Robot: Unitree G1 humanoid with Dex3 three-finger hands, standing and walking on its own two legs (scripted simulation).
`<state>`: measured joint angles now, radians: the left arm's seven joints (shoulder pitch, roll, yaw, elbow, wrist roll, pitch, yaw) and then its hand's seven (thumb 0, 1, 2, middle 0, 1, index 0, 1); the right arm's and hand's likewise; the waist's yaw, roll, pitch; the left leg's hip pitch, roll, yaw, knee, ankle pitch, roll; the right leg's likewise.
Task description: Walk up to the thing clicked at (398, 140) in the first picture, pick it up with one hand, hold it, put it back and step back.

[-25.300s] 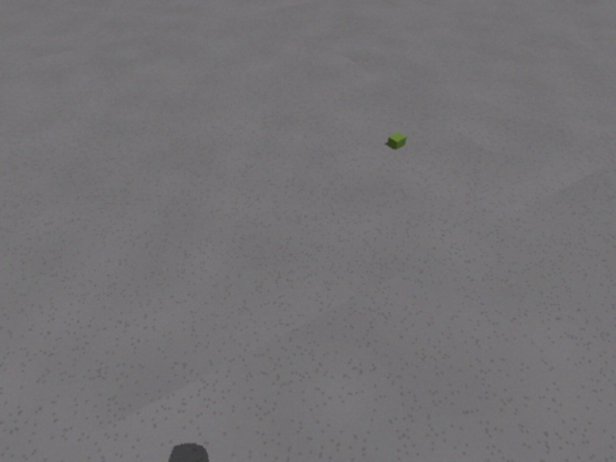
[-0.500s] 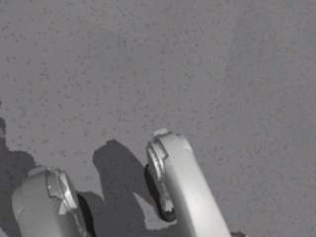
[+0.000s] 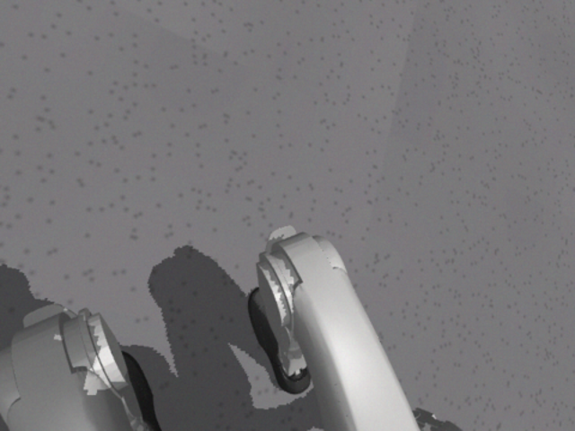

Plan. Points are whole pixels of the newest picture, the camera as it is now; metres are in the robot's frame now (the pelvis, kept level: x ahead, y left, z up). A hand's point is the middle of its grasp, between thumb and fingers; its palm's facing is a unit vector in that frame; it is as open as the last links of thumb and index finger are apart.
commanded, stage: rest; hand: left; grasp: from above
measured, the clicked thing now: out of the picture +0.49 +0.32 -0.23
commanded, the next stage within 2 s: open in 1.24 s
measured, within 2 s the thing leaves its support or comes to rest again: rests again in 1.04 s
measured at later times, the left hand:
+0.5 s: hand out of the picture +0.47 +0.31 -0.23, palm faces -0.13 -0.43 -0.89, open 8.7 cm
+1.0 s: hand out of the picture +0.47 +0.31 -0.25, palm faces -0.09 -0.45 -0.89, open 8.7 cm
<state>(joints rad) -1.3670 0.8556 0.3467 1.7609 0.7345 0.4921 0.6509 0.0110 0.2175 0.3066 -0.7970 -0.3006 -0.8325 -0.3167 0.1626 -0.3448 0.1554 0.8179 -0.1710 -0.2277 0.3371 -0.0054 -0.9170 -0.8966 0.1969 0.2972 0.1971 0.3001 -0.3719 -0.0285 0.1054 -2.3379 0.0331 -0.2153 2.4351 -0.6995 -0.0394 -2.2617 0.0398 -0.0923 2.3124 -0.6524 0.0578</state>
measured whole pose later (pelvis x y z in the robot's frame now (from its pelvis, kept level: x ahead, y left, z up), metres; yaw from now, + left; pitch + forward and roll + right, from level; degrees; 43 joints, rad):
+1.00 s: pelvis +0.00 +0.01 +0.00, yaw -4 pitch +31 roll -15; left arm -1.40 1.04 0.34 1.81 0.63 0.43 0.81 0.01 0.23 0.29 -0.79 -0.31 -0.82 -0.32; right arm 0.15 -0.38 0.33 0.71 -0.19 -0.28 0.41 -0.01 -0.92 -0.90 0.20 0.30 0.20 0.30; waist -0.46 -0.13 0.25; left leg -2.31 0.03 -0.30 2.47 -0.73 -0.04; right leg -2.19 0.05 -0.16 2.28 -0.66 0.07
